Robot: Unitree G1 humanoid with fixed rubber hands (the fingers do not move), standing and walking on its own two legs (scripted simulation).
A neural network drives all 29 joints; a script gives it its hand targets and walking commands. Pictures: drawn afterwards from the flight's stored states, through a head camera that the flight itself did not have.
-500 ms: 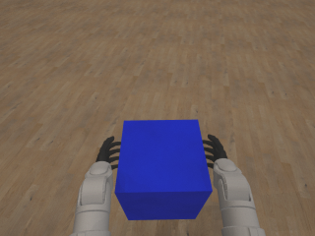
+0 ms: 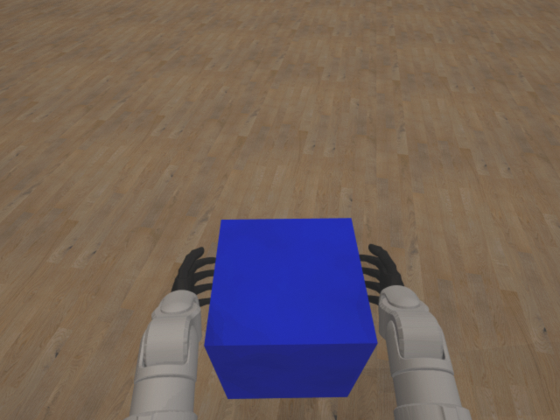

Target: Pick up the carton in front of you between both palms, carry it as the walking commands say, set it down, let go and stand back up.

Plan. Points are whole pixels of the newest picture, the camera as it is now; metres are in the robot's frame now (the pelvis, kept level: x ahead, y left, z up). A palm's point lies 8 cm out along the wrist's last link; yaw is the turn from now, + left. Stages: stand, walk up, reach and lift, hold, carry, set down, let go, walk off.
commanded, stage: carry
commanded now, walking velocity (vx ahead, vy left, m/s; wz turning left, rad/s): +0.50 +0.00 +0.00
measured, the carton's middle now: (287, 312) +0.30 +0.00 -0.05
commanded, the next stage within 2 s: none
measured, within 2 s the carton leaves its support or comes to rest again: neither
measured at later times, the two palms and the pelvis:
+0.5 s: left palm (208, 214) +0.42 +0.13 +0.06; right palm (383, 208) +0.43 -0.17 +0.06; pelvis +0.15 -0.02 +0.03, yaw +0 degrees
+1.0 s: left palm (222, 138) +0.66 +0.13 +0.05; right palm (358, 144) +0.64 -0.17 +0.04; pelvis +0.37 -0.01 +0.01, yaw -1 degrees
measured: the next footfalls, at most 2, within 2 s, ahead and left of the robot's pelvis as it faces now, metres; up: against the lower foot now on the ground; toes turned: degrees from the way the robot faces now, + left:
left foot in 0.60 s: +0.31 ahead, +0.12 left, +0.00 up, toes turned +11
right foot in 0.90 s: +0.44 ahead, -0.11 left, +0.00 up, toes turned +12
